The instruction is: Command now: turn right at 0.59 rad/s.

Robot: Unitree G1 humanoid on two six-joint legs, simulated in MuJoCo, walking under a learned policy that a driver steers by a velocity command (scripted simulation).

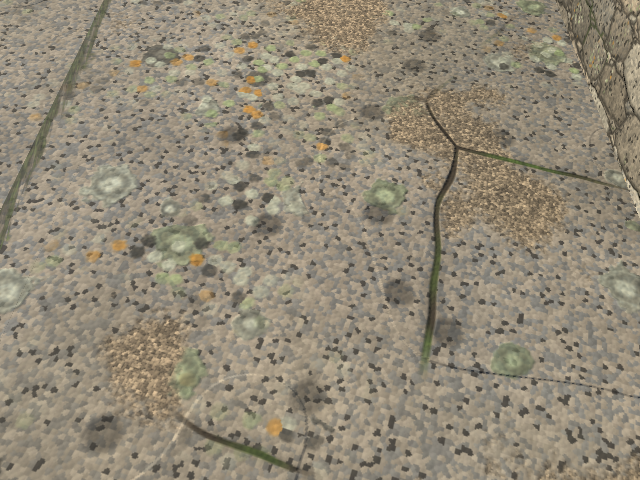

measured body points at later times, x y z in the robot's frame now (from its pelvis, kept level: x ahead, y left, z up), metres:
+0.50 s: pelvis -0.01 -0.04 +0.00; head +0.01 -0.06 +0.45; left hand +0.17 +0.19 -0.10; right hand +0.02 -0.33 -0.13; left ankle +0.03 +0.09 -0.70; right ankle -0.03 -0.11 -0.74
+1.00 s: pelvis +0.01 -0.01 +0.00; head +0.01 -0.01 +0.45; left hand +0.13 +0.23 -0.14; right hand +0.03 -0.28 -0.13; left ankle +0.03 +0.08 -0.74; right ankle -0.03 -0.11 -0.74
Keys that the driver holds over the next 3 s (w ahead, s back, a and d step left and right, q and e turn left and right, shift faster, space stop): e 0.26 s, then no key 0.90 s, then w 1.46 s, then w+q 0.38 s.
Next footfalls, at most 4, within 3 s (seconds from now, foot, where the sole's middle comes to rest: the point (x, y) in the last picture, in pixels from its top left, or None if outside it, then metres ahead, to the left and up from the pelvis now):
0.16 right None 0.01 -0.12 -0.78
0.64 left None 0.06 0.07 -0.78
1.50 right None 0.08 -0.16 -0.78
1.96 left None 0.46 -0.10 -0.78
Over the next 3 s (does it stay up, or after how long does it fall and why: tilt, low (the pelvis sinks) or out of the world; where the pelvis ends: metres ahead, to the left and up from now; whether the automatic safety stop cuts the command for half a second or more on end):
stays up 0.83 -0.28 -0.01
